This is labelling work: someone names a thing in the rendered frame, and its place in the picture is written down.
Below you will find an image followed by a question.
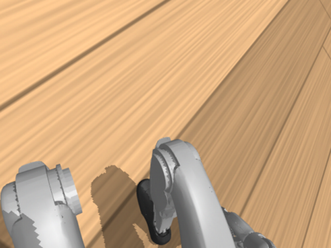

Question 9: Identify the right robot foot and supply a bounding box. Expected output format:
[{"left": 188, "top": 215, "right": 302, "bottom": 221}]
[{"left": 137, "top": 179, "right": 171, "bottom": 245}]

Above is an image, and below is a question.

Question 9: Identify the right robot hand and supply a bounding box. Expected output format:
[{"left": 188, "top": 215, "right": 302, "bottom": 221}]
[{"left": 222, "top": 207, "right": 255, "bottom": 248}]

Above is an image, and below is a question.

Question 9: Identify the right robot arm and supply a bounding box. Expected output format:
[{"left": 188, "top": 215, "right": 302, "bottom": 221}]
[{"left": 243, "top": 232, "right": 276, "bottom": 248}]

